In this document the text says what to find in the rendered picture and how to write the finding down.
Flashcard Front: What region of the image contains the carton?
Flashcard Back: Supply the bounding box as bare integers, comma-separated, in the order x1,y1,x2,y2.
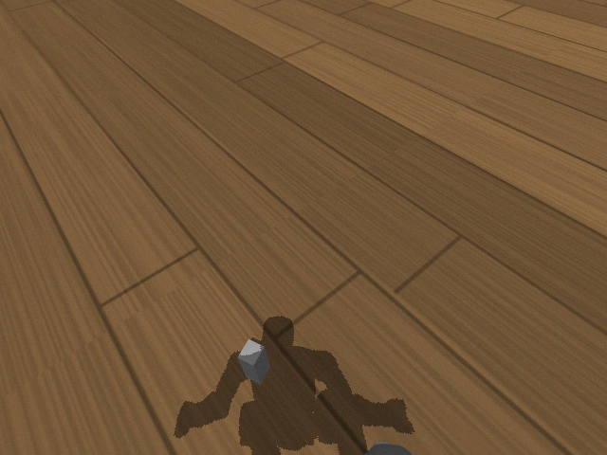
237,339,270,385

